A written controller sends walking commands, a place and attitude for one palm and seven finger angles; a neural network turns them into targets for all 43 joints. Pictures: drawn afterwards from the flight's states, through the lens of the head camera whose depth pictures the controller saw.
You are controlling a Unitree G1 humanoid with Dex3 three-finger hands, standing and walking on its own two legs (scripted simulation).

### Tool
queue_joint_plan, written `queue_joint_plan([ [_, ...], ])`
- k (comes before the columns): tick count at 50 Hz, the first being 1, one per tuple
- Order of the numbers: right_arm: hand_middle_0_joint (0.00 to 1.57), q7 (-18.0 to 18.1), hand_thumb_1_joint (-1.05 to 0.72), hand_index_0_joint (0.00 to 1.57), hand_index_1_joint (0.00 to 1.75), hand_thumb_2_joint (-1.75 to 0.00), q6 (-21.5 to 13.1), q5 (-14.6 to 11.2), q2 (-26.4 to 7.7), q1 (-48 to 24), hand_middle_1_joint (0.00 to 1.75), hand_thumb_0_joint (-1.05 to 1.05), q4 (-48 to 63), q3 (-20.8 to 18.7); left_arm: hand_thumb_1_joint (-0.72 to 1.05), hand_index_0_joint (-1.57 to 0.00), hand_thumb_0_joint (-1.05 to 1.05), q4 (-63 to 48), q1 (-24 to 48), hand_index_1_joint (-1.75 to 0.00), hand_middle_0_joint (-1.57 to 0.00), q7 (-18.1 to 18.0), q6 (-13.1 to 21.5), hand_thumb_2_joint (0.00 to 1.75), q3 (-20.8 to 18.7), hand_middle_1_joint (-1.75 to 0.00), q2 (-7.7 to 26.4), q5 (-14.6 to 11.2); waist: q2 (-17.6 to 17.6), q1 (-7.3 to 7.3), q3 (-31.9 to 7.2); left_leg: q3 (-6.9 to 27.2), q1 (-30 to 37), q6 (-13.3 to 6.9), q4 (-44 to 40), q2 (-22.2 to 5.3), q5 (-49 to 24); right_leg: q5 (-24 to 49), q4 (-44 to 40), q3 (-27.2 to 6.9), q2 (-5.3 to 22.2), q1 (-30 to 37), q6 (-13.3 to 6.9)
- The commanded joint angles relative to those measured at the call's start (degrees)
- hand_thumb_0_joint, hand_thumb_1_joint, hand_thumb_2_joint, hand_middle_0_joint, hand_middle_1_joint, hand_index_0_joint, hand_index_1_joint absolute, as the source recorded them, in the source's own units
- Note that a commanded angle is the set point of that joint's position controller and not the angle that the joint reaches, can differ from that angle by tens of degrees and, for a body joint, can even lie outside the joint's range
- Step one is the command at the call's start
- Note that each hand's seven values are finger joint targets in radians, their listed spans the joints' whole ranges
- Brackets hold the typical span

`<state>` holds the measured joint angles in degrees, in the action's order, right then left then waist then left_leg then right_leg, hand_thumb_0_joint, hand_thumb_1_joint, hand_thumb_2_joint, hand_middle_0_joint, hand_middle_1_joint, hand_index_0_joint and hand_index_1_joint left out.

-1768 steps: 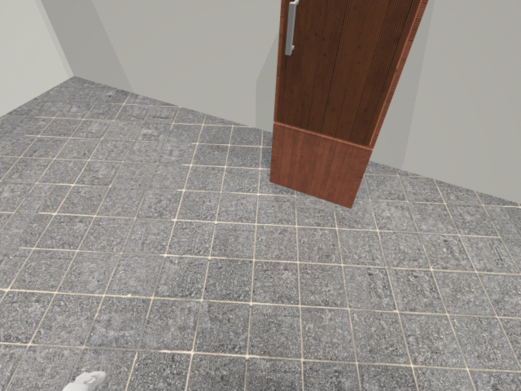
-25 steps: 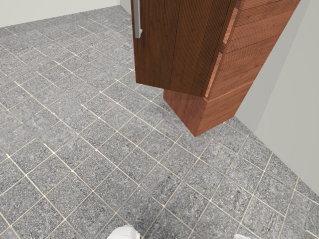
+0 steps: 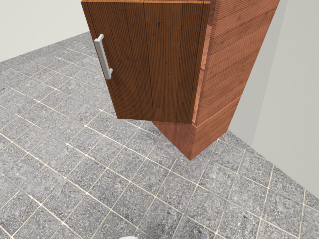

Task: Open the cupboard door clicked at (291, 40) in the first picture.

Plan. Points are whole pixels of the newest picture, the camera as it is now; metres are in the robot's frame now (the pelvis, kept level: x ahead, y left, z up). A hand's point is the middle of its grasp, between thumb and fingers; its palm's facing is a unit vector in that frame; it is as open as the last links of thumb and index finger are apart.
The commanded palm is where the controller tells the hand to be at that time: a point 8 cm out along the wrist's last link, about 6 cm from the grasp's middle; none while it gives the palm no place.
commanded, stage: take the last steps up to it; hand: left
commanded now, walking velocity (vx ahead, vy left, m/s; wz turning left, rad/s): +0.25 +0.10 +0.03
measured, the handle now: (104, 57) +0.72 +0.25 +0.06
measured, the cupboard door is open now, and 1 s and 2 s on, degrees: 44 44 44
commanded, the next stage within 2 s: come to a stop and stand still in 0.22 s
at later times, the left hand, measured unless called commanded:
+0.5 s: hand (77, 235) +0.16 +0.27 -0.19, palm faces +0.07 -0.99 -0.16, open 7.4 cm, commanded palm none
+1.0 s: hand (103, 210) +0.23 +0.20 -0.17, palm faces -0.05 -0.97 -0.24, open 7.4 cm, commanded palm none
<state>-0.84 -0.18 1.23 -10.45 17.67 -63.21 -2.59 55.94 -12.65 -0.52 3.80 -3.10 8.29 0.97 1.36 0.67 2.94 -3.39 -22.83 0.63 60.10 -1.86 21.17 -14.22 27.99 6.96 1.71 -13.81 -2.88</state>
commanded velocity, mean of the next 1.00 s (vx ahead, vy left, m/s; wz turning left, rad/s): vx -0.04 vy -0.06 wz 0.00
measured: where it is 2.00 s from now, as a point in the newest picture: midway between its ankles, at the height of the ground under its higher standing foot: outside the picture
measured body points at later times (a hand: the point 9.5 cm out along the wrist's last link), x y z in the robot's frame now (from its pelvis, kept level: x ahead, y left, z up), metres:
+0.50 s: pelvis +0.15 +0.09 +0.00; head +0.19 +0.12 +0.44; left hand +0.16 +0.32 -0.18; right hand +0.25 -0.13 -0.14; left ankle +0.20 +0.17 -0.74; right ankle +0.12 -0.04 -0.68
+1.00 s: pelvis +0.15 +0.02 -0.01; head +0.18 +0.00 +0.44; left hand +0.23 +0.25 -0.15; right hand +0.13 -0.23 -0.17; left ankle +0.19 +0.15 -0.73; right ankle +0.10 -0.10 -0.74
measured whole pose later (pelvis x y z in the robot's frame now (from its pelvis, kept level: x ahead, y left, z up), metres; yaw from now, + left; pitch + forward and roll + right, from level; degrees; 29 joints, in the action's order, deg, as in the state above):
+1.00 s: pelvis +0.15 +0.02 -0.01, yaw -1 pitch +1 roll +0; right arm 0.8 3.5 0.8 -11.8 16.6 -61.5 -3.5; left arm 57.3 -10.7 -1.2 -1.8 -1.4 9.8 1.5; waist 1.7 2.6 1.8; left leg -2.7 -22.3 1.9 38.0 -3.7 22.2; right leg -19.7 28.7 2.4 1.7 -10.3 0.4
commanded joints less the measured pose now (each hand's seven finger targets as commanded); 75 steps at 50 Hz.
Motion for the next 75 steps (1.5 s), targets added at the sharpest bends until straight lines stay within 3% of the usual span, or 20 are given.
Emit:
queue_joint_plan([
  [1, 0.2, -0.09, -0.9, 0.2, 0.3, -0.9, -1.06, 0.01, -1.5, -0.46, 0.3, 0.0, 4.12, -0.35, 0.9, -0.2, 0.0, 1.01, -6.82, -0.3, -0.2, 0.04, 1.46, 0.9, -0.67, -0.3, 6.75, -0.28, -8.36, -0.6, -2.38, 1.64, -9.03, 2.05, -2.76, -3.79, -7.87, 20.14, -16.62, -9.17, 14.36, 8.27, -4.58],
  [10, 0.2, -1.01, -0.9, 0.2, 0.3, -0.9, -1.98, -0.27, -1.01, -9.03, 0.3, 0.0, 7.39, -0.1, 0.9, -0.2, 0.0, 5.76, -10.1, -0.3, -0.2, -0.11, 0.81, 0.9, -1.04, -0.3, 9.67, 0.44, -10.09, -2.78, 0.18, -1.99, -4.38, 0.92, -24.31, -0.96, -8.79, 22.95, -12.87, -6.65, 15.42, 11.22, -4.39],
  [13, 0.2, -0.21, -0.9, 0.2, 0.3, -0.9, -2.88, 0.16, -3.97, -0.19, 0.3, 0.0, 4.73, -0.56, 0.9, -0.2, 0.0, 5.88, -8.4, -0.3, -0.2, -0.27, 0.0, 0.9, -1.05, -0.3, 9.05, 0.21, -6.09, 2.01, -2.03, -2.75, 12.59, -0.6, -34.31, 1.07, -13.47, 21.01, -1.09, -3.13, 11.72, 4.38, -1.56],
  [14, 0.2, 0.43, -0.9, 0.2, 0.3, -0.9, -3.32, 0.63, -8.35, 6.18, 0.3, 0.0, 3.01, -1.52, 0.9, -0.2, 0.0, 5.55, -10.11, -0.3, -0.2, -0.12, -0.33, 0.9, -0.61, -0.3, 7.14, -0.02, 3.22, 3.8, -6.96, 3.84, 24.14, -2.97, -34.3, -5.38, -18.85, 10.21, 10.66, -0.49, 7.34, -2.9, 0.46],
  [15, 0.2, 1.31, -0.9, 0.2, 0.3, -0.9, -3.23, 1.0, -13.46, 11.27, 0.3, 0.0, 2.42, -2.63, 0.9, -0.2, 0.0, 4.66, -12.16, -0.3, -0.2, 0.02, -0.46, 0.9, 0.04, -0.3, 4.48, -0.56, 16.16, 4.45, -12.13, 20.31, 32.83, -9.29, -37.6, -17.97, -24.74, -18.15, 25.74, 3.48, 0.18, -13.67, 2.75],
  [17, 0.2, 2.13, -0.9, 0.2, 0.3, -0.9, -1.96, 0.57, -12.3, 7.79, 0.3, 0.0, 4.21, -1.87, 0.9, -0.2, 0.0, 2.19, -8.15, -0.3, -0.2, -0.68, -1.09, 0.9, 0.57, -0.3, 4.2, -0.07, 6.89, 3.36, -6.35, 21.93, 20.19, -13.25, -42.36, -21.83, -23.51, -20.45, 39.86, -4.19, 1.89, -15.69, 1.28],
  [20, 0.2, 3.46, -0.9, 0.2, 0.3, -0.9, -2.29, 0.24, -5.84, -3.38, 0.3, 0.0, 6.66, 0.89, 0.9, -0.2, 0.0, 5.33, -8.6, -0.3, -0.2, -1.0, -3.41, 0.9, 0.97, -0.3, 2.55, -0.5, 4.45, -1.12, 0.57, 12.31, 3.87, -9.85, -45.06, -17.27, -35.07, -12.01, 32.28, -7.95, 4.78, -7.25, 3.77],
  [22, 0.2, 4.21, -0.9, 0.2, 0.3, -0.9, -1.79, 0.14, -6.64, -4.66, 0.3, 0.0, 6.28, 0.7, 0.9, -0.2, 0.0, 5.29, -9.89, -0.3, -0.2, -0.84, -4.97, 0.9, 0.41, -0.3, 4.09, -0.41, 2.68, -1.95, -0.97, 10.43, 5.27, -9.98, -43.56, -17.54, -41.8, -11.17, 29.76, -7.5, 3.52, -6.4, 4.38],
  [25, 0.2, 4.76, -0.9, 0.2, 0.3, -0.9, -0.51, 0.03, -9.05, -3.22, 0.3, 0.0, 6.22, -0.76, 0.9, -0.2, 0.0, 3.29, -8.89, -0.3, -0.2, -0.63, -6.95, 0.9, -1.14, -0.3, 6.07, 0.14, 2.81, -1.1, -6.64, 10.36, 10.82, -11.06, -42.22, -19.29, -39.87, -10.36, 34.18, -7.88, 1.56, -10.38, 4.79],
  [31, 0.2, 4.89, -0.9, 0.2, 0.3, -0.9, -0.1, 0.26, -9.74, -3.63, 0.3, 0.0, 6.32, -1.51, 0.9, -0.2, 0.0, -0.89, -3.46, -0.3, -0.2, -0.23, -8.0, 0.9, -1.94, -0.3, 6.87, 0.45, 5.8, -0.65, -5.77, 9.66, 12.78, -10.68, -41.92, -18.73, -36.89, -7.64, 37.95, -9.5, 0.73, -16.57, 5.98],
  [41, 0.2, 3.0, -0.9, 0.2, 0.3, -0.9, 0.72, 0.63, -11.49, -0.31, 0.3, 0.0, 5.55, -2.77, 0.9, -0.2, 0.0, -2.85, 0.7, -0.3, -0.2, -0.05, -6.67, 0.9, -0.2, -0.3, 5.92, 0.02, 11.71, 1.29, -7.05, 9.64, 12.5, -8.62, -41.62, -15.1, -22.31, -10.82, 11.07, -3.04, -0.69, -3.92, 4.36],
  [44, 0.2, 2.46, -0.9, 0.2, 0.3, -0.9, 0.87, -0.42, -9.02, -0.39, 0.3, 0.0, 5.7, -2.6, 0.9, -0.2, 0.0, -1.23, -4.59, -0.3, -0.2, -0.52, -5.37, 0.9, -0.84, -0.3, 9.62, 0.13, 1.52, -1.28, -8.02, 5.4, 4.96, -3.01, -33.98, -9.19, -14.5, 3.51, -9.76, -7.18, 2.8, 9.81, 2.61],
  [45, 0.2, 2.15, -0.9, 0.2, 0.3, -0.9, 1.13, -0.85, -5.14, -1.13, 0.3, 0.0, 6.81, -1.87, 0.9, -0.2, 0.0, -1.05, -4.35, -0.3, -0.2, -0.92, -4.71, 0.9, -1.31, -0.3, 13.65, 0.5, -12.1, -0.83, -6.0, -0.32, -1.27, 0.73, -28.01, -2.93, -1.29, 6.59, -13.81, -18.08, 13.4, 9.44, -1.14],
  [46, 0.2, 1.9, -0.9, 0.2, 0.3, -0.9, 1.73, -0.6, -4.32, -3.73, 0.3, 0.0, 7.81, -1.11, 0.9, -0.2, 0.0, -1.74, -1.58, -0.3, -0.2, -1.11, -4.49, 0.9, -0.98, -0.3, 14.73, 0.44, -15.28, -1.13, -3.54, 0.35, -0.79, 1.43, -20.92, -0.74, 8.13, 9.7, -14.85, -20.21, 18.42, 1.7, -5.36],
  [47, 0.2, 1.56, -0.9, 0.2, 0.3, -0.9, 2.03, -0.55, -3.14, -3.52, 0.3, 0.0, 7.92, -0.98, 0.9, -0.2, 0.0, -2.15, 0.69, -0.3, -0.2, -1.2, -4.3, 0.9, -0.27, -0.3, 13.49, 0.47, -9.48, -0.57, -2.96, 2.0, 1.82, 1.03, -17.46, -0.79, 7.76, 8.79, -14.51, -16.92, 17.95, -1.98, -6.88],
  [51, 0.2, 2.16, -0.9, 0.2, 0.3, -0.9, 1.9, -0.35, -3.17, -0.27, 0.3, 0.0, 4.15, -0.54, 0.9, -0.2, 0.0, 0.37, 2.15, -0.3, -0.2, -1.54, -3.36, 0.9, 0.55, -0.3, 9.64, -0.35, -14.79, 1.4, -2.12, 0.68, 4.48, 1.86, -23.43, -0.52, -1.54, 31.5, -5.55, -9.44, 10.38, 4.08, -4.06],
  [55, 0.2, 2.87, -0.9, 0.2, 0.3, -0.9, 0.08, -0.15, -5.4, 0.78, 0.3, 0.0, 1.73, -0.15, 0.9, -0.2, 0.0, 2.18, -2.25, -0.3, -0.2, -1.52, -3.48, 0.9, 1.16, -0.3, 7.01, -1.18, 0.4, -0.08, -4.56, 6.17, 15.09, -1.28, -33.63, -6.16, -29.84, 16.2, -2.33, -7.97, 5.05, 2.07, 1.42],
  [61, 0.2, 2.95, -0.9, 0.2, 0.3, -0.9, 0.57, -0.26, -3.76, -1.58, 0.3, 0.0, 0.15, 0.41, 0.9, -0.2, 0.0, 4.56, -2.03, -0.3, -0.2, -1.17, -3.7, 0.9, 1.14, -0.3, 7.32, -0.79, 2.03, -0.16, 1.41, 4.7, 12.23, -0.29, -37.15, -4.52, -15.32, 4.4, -9.55, -10.47, 4.79, 1.47, 0.98],
  [67, 0.2, 2.82, -0.9, 0.2, 0.3, -0.9, 0.54, -0.25, -3.34, -1.48, 0.3, 0.0, -0.25, 0.62, 0.9, -0.2, 0.0, 6.08, -3.49, -0.3, -0.2, -1.23, -2.98, 0.9, 1.53, -0.3, 6.63, -0.6, -4.84, 0.22, 1.4, 3.4, 15.12, 0.07, -37.43, -4.05, -14.6, 6.12, -12.59, -10.52, 5.24, 1.11, 0.83],
  [75, 0.2, 3.06, -0.9, 0.2, 0.3, -0.9, 0.06, -0.25, -3.47, -1.09, 0.3, 0.0, -0.88, 1.1, 0.9, -0.2, 0.0, 7.31, -5.96, -0.3, -0.2, -1.39, -2.49, 0.9, 1.58, -0.3, 6.24, -0.7, -1.8, 0.02, -0.34, 3.1, 15.43, 0.26, -37.22, -4.17, -18.27, 14.45, -11.34, -10.14, 5.45, 4.49, 0.72],
])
